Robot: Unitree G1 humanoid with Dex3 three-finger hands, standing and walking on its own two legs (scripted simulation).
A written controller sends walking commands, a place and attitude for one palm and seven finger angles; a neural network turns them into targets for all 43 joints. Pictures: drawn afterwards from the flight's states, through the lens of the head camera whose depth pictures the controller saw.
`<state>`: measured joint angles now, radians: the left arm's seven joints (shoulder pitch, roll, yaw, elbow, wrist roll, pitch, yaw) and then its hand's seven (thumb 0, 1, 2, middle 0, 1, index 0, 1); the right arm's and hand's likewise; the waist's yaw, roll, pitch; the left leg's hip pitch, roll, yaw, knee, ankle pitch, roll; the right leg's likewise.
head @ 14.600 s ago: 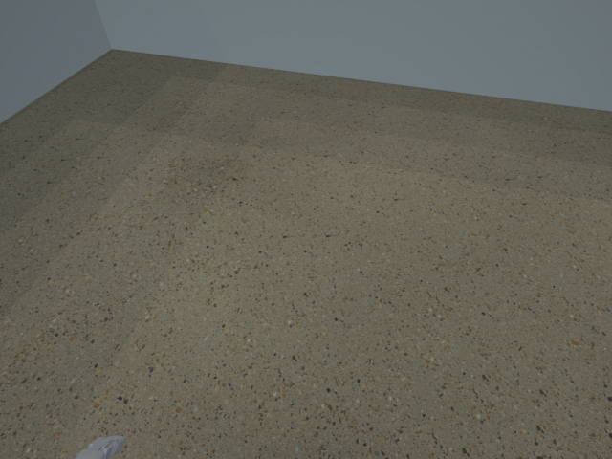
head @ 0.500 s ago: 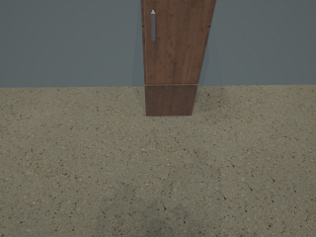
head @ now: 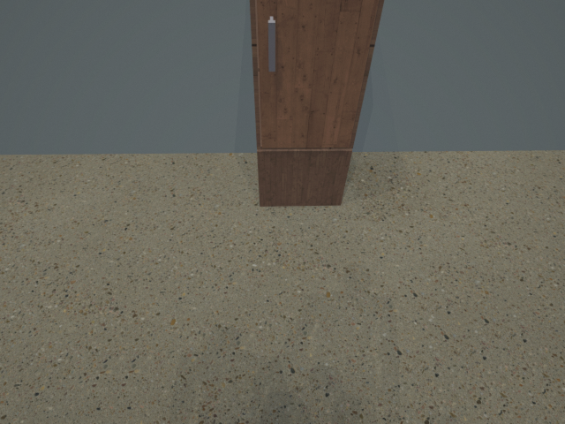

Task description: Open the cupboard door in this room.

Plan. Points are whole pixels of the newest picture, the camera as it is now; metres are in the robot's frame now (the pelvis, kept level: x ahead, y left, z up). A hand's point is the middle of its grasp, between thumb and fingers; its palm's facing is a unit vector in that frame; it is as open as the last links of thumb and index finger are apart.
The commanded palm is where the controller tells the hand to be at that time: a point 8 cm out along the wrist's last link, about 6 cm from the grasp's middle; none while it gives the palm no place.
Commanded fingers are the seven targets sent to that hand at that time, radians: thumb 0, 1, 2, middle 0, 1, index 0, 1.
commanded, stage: walk to a spot facing it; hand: left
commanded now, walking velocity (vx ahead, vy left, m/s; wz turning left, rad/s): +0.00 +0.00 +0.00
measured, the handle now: (271, 44) +1.15 +0.11 +0.03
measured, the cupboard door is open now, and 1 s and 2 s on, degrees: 0 0 0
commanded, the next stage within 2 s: turn to face it in 0.86 s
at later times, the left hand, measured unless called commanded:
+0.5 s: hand out of the picture +0.14 +0.13 -0.18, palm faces -0.08 -0.96 -0.27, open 7.4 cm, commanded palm none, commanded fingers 0.00 0.90 0.90 -0.20 -0.30 -0.20 -0.30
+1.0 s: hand (241, 361) +0.27 +0.10 -0.19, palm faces -0.23 -0.96 -0.16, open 7.4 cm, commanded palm none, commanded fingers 0.00 0.90 0.90 -0.20 -0.30 -0.20 -0.30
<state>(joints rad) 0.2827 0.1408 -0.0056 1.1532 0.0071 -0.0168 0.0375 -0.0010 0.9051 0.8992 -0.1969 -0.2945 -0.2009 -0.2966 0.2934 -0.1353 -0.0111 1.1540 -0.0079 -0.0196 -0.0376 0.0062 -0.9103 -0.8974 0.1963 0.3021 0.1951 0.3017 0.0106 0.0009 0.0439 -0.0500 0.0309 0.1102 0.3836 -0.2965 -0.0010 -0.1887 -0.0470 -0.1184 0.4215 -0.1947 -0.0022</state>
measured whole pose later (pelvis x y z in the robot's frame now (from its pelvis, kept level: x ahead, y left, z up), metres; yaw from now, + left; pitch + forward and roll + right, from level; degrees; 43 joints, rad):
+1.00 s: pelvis +0.29 -0.08 -0.02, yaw -21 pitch +1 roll -1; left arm 0.43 0.14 0.03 1.12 0.01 -0.06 0.02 0.00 0.90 0.90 -0.20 -0.29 -0.20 -0.30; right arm 0.06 -0.15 -0.03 0.97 -0.03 -0.04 0.01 0.01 -0.91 -0.90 0.20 0.30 0.19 0.30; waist 0.07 -0.02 0.09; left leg -0.43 0.05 0.13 0.62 -0.16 0.02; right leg -0.04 0.02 0.04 0.61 -0.47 -0.01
